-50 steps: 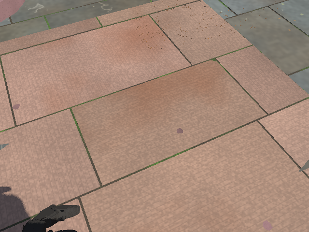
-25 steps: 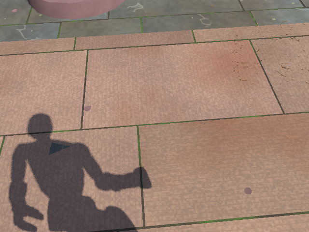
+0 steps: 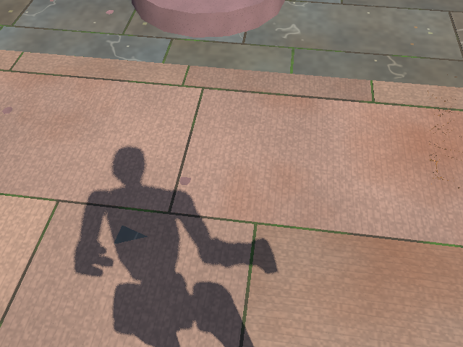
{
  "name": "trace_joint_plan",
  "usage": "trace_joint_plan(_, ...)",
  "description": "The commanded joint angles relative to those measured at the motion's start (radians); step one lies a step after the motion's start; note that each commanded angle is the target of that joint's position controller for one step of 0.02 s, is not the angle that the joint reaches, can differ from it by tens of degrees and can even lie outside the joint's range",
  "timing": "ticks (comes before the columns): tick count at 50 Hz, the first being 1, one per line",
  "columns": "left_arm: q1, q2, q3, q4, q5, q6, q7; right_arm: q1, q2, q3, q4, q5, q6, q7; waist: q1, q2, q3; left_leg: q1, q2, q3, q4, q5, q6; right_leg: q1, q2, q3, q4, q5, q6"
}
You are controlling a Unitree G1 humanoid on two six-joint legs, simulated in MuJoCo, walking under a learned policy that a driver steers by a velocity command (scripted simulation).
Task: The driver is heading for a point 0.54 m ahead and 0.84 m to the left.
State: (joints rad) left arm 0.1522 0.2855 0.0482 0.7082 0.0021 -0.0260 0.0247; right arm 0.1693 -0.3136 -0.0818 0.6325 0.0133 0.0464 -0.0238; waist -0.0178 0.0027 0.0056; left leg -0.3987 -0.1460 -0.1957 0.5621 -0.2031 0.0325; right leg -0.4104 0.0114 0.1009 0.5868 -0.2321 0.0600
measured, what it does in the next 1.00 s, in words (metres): steps on the spot, turning left: right foot, then left foot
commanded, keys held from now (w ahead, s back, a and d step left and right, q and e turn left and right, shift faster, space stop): q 1.00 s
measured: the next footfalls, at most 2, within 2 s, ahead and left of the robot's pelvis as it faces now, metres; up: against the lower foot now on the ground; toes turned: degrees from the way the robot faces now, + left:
right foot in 0.02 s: +0.08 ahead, -0.13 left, +0.00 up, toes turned +5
left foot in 0.42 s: +0.01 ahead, +0.13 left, +0.00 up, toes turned +17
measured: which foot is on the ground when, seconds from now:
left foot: down 0.00-0.02, up 0.04-0.40, down 0.42-0.88, up 0.90-1.00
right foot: up 0.00-0.00, down 0.02-0.42, up 0.44-0.86, down 0.88-1.00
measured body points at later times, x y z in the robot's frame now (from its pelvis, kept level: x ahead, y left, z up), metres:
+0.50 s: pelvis +0.00 +0.02 +0.00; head +0.03 +0.05 +0.45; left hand +0.05 +0.34 -0.11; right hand +0.24 -0.20 -0.07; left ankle -0.02 +0.11 -0.73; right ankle +0.03 -0.13 -0.67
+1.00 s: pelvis +0.01 +0.00 +0.01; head +0.05 +0.00 +0.46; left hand -0.02 +0.32 -0.07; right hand +0.31 -0.15 -0.09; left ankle -0.08 +0.09 -0.66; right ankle +0.08 -0.09 -0.73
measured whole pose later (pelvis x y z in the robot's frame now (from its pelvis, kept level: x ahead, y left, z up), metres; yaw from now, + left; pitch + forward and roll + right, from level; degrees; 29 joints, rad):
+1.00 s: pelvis +0.01 +0.00 +0.01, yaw +36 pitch +1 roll +0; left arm 0.15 0.27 0.07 0.68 0.02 -0.01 0.02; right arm 0.17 -0.35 -0.10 0.62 0.02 0.06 -0.02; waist 0.00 0.05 0.04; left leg -0.51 -0.10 -0.13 1.09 -0.47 -0.05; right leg -0.26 0.01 0.00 0.48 -0.25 -0.02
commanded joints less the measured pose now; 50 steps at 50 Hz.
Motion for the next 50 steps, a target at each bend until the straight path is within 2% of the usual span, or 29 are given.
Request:
trace_joint_plan(1, 0.072, 0.202, 0.063, -0.065, 0.02, -0.021, 0.003, 0.023, -0.049, -0.01, -0.079, -0.003, -0.004, -0.003, 0.012, -0.045, -0.158, -0.024, 0.104, -0.127, 0.147, -0.192, 0.043, 0.284, -0.266, 0.189, -0.229, 0.236, -0.119)
trace_joint_plan(2, 0.063, 0.249, 0.075, -0.056, 0.055, -0.008, 0.001, 0.022, -0.076, -0.018, -0.116, 0.0, -0.017, 0.0, -0.014, -0.319, -0.099, -0.23, -0.024, 0.059, 0.339, -0.451, -0.012, 0.276, -0.425, 0.428, -0.274, 0.429, -0.295)
trace_joint_plan(3, 0.045, 0.201, 0.067, -0.078, 0.05, -0.01, 0.002, 0.04, -0.157, -0.042, -0.1, -0.012, -0.027, 0.004, 0.001, -0.254, -0.11, -0.256, 0.053, 0.04, 0.55, -0.434, -0.049, 0.266, -0.456, 0.445, -0.269, 0.442, -0.353)
trace_joint_plan(4, 0.008, 0.147, 0.053, -0.09, 0.039, -0.008, 0.007, 0.047, -0.184, -0.057, -0.072, 0.001, -0.02, 0.005, -0.002, -0.168, -0.097, -0.253, 0.071, 0.044, 0.627, -0.36, -0.067, 0.253, -0.389, 0.314, -0.242, 0.42, -0.31)
trace_joint_plan(5, -0.027, 0.123, 0.047, -0.098, 0.024, -0.004, 0.01, 0.063, -0.164, -0.058, -0.047, 0.005, -0.005, -0.001, -0.014, -0.121, -0.079, -0.252, 0.083, 0.062, 0.665, -0.305, -0.088, 0.248, -0.317, 0.21, -0.226, 0.384, -0.259)
trace_joint_plan(6, -0.041, 0.114, 0.044, -0.1, 0.011, 0.0, 0.013, 0.061, -0.144, -0.053, -0.046, 0.002, 0.008, -0.004, -0.008, -0.12, -0.064, -0.268, 0.09, 0.075, 0.7, -0.257, -0.105, 0.248, -0.292, 0.155, -0.223, 0.386, -0.243)
trace_joint_plan(8, -0.03, 0.115, 0.044, -0.096, 0.013, 0.012, 0.02, 0.033, -0.091, -0.038, -0.062, 0.011, 0.017, 0.002, 0.007, -0.141, -0.048, -0.25, 0.102, 0.131, 0.65, -0.197, -0.124, 0.241, -0.244, 0.05, -0.24, 0.392, -0.237)
trace_joint_plan(12, 0.013, 0.151, 0.062, -0.081, 0.015, 0.03, 0.028, -0.05, -0.051, -0.019, -0.111, 0.009, 0.013, 0.015, 0.058, -0.195, -0.087, -0.191, 0.151, 0.178, 0.42, -0.196, -0.134, 0.326, -0.28, -0.003, -0.236, 0.386, -0.264)
trace_joint_plan(17, -0.002, 0.192, 0.081, -0.071, -0.009, 0.029, 0.009, -0.034, -0.073, -0.028, -0.122, 0.009, 0.019, 0.038, 0.057, -0.219, -0.098, -0.019, 0.155, 0.246, 0.171, -0.174, -0.083, 0.296, -0.328, -0.039, -0.215, 0.362, -0.258)
trace_joint_plan(19, -0.024, 0.192, 0.082, -0.063, -0.028, 0.029, 0.007, 0.022, -0.068, -0.035, -0.104, 0.009, 0.02, 0.045, 0.016, -0.201, -0.095, 0.089, 0.134, 0.279, -0.023, -0.049, -0.036, 0.266, -0.318, -0.075, -0.15, 0.325, -0.215)
trace_joint_plan(20, 0.004, 0.167, 0.077, -0.047, -0.031, 0.027, 0.005, 0.063, -0.079, -0.044, -0.087, 0.006, 0.018, 0.041, 0.004, -0.164, -0.101, 0.192, 0.112, 0.271, -0.121, 0.032, -0.004, 0.211, -0.29, -0.115, -0.082, 0.261, -0.165)
trace_joint_plan(21, 0.046, 0.122, 0.067, -0.036, -0.011, 0.025, 0.0, 0.098, -0.142, -0.064, -0.086, 0.006, 0.014, 0.03, 0.009, 0.001, -0.11, 0.353, 0.21, 0.105, -0.179, 0.267, 0.047, 0.052, -0.222, -0.207, 0.1, 0.077, -0.077)
trace_joint_plan(22, 0.025, 0.053, 0.038, -0.088, 0.049, 0.024, -0.006, 0.099, -0.255, -0.081, -0.118, -0.004, 0.008, 0.014, 0.038, 0.335, -0.1, 0.469, 0.479, -0.261, -0.151, 0.67, 0.202, -0.256, -0.081, -0.246, 0.416, -0.445, 0.023)
trace_joint_plan(23, -0.076, 0.111, 0.054, -0.114, 0.024, 0.017, 0.005, 0.134, -0.235, -0.073, -0.118, -0.045, -0.017, 0.027, -0.06, 0.266, -0.174, 0.381, 0.546, -0.338, -0.198, 0.586, 0.346, -0.289, -0.035, -0.078, 0.578, -0.473, 0.024)
trace_joint_plan(24, -0.098, 0.144, 0.065, -0.11, -0.001, 0.02, 0.01, 0.095, -0.208, -0.061, -0.107, -0.046, -0.035, 0.029, -0.037, 0.181, -0.119, 0.346, 0.481, -0.246, -0.211, 0.481, 0.306, -0.302, -0.053, -0.046, 0.63, -0.391, 0.012)
trace_joint_plan(26, -0.074, 0.145, 0.074, -0.08, 0.007, 0.028, 0.024, 0.0, -0.146, -0.042, -0.107, -0.006, -0.038, 0.015, 0.007, 0.122, -0.079, 0.302, 0.383, -0.144, -0.204, 0.374, 0.204, -0.299, -0.069, -0.03, 0.586, -0.239, 0.007)
trace_joint_plan(27, -0.055, 0.143, 0.076, -0.077, 0.013, 0.029, 0.025, -0.028, -0.14, -0.036, -0.109, 0.0, -0.033, 0.008, 0.025, 0.128, -0.081, 0.265, 0.359, -0.12, -0.203, 0.406, 0.195, -0.26, -0.057, -0.035, 0.586, -0.19, 0.015)
trace_joint_plan(29, -0.03, 0.121, 0.071, -0.069, 0.008, 0.025, 0.017, -0.028, -0.133, -0.031, -0.109, -0.01, -0.027, -0.002, 0.035, 0.13, -0.111, 0.253, 0.336, -0.106, -0.202, 0.413, 0.196, -0.211, -0.031, -0.044, 0.565, -0.132, 0.024)
trace_joint_plan(33, -0.07, 0.085, 0.055, -0.079, 0.003, 0.02, 0.009, -0.004, -0.152, -0.039, -0.098, -0.005, -0.022, -0.012, 0.01, 0.135, -0.107, 0.273, 0.318, -0.149, -0.192, 0.292, 0.193, -0.171, -0.01, -0.032, 0.335, -0.103, 0.03)
trace_joint_plan(40, -0.064, 0.102, 0.059, -0.09, -0.011, -0.001, -0.018, -0.031, -0.171, -0.045, -0.103, 0.002, -0.008, 0.005, 0.001, 0.168, -0.093, 0.219, 0.303, -0.309, -0.157, 0.241, 0.191, 0.001, 0.035, -0.018, 0.068, -0.146, 0.001)
trace_joint_plan(42, -0.015, 0.099, 0.063, -0.077, -0.01, -0.009, -0.025, -0.062, -0.163, -0.043, -0.108, 0.015, -0.002, 0.003, 0.038, 0.162, -0.101, 0.206, 0.267, -0.322, -0.116, 0.248, 0.155, 0.107, 0.038, -0.03, -0.12, -0.035, -0.02)
trace_joint_plan(43, 0.016, 0.114, 0.07, -0.067, -0.004, -0.012, -0.024, -0.062, -0.148, -0.038, -0.11, 0.019, -0.001, -0.002, 0.051, 0.14, -0.109, 0.155, 0.232, -0.303, -0.081, 0.173, 0.114, 0.206, 0.0, -0.021, -0.214, 0.082, -0.04)
trace_joint_plan(44, 0.043, 0.178, 0.083, -0.073, 0.013, -0.008, -0.017, -0.022, -0.1, -0.025, -0.111, 0.008, -0.002, -0.003, 0.032, -0.003, -0.145, 0.042, 0.159, -0.211, 0.072, -0.062, 0.054, 0.335, -0.182, 0.127, -0.241, 0.18, -0.107)
trace_joint_plan(45, 0.024, 0.249, 0.097, -0.065, 0.037, 0.001, -0.017, -0.002, -0.099, -0.028, -0.134, 0.017, -0.011, -0.004, -0.01, -0.296, -0.083, -0.172, -0.009, 0.003, 0.252, -0.401, -0.012, 0.338, -0.366, 0.367, -0.282, 0.369, -0.276)
trace_joint_plan(46, -0.004, 0.19, 0.084, -0.091, 0.04, -0.004, -0.015, 0.018, -0.186, -0.056, -0.111, -0.005, -0.019, -0.006, 0.007, -0.23, -0.08, -0.196, 0.06, 0.015, 0.506, -0.447, -0.063, 0.292, -0.441, 0.405, -0.287, 0.384, -0.361)
trace_joint_plan(47, -0.049, 0.139, 0.067, -0.105, 0.033, -0.004, -0.007, 0.032, -0.216, -0.072, -0.087, 0.005, -0.015, -0.002, -0.01, -0.16, -0.066, -0.19, 0.082, 0.023, 0.602, -0.377, -0.078, 0.258, -0.387, 0.304, -0.275, 0.35, -0.331)
trace_joint_plan(48, -0.09, 0.117, 0.06, -0.112, 0.021, 0.0, -0.002, 0.051, -0.193, -0.072, -0.061, 0.008, -0.004, -0.004, -0.025, -0.125, -0.046, -0.19, 0.093, 0.04, 0.644, -0.317, -0.097, 0.244, -0.315, 0.206, -0.265, 0.29, -0.281)
trace_joint_plan(49, -0.101, 0.105, 0.055, -0.114, 0.006, 0.002, 0.004, 0.054, -0.169, -0.067, -0.055, 0.006, 0.006, -0.005, -0.016, -0.126, -0.03, -0.218, 0.097, 0.05, 0.682, -0.26, -0.113, 0.255, -0.283, 0.151, -0.261, 0.274, -0.261)
trace_joint_plan(50, -0.094, 0.104, 0.05, -0.113, 0.004, 0.007, 0.01, 0.048, -0.137, -0.058, -0.056, 0.01, 0.012, -0.001, -0.007, -0.128, -0.02, -0.221, 0.103, 0.073, 0.686, -0.231, -0.125, 0.251, -0.261, 0.099, -0.264, 0.297, -0.258)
